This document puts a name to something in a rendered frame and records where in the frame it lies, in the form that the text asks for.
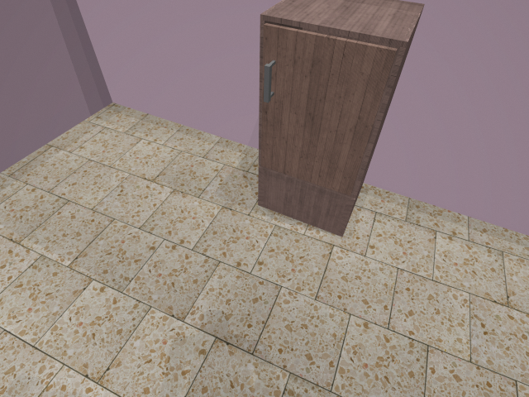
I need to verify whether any cupboard door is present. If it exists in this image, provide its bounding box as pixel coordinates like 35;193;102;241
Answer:
261;23;397;196

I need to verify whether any handle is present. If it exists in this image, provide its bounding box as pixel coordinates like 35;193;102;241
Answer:
264;60;276;103

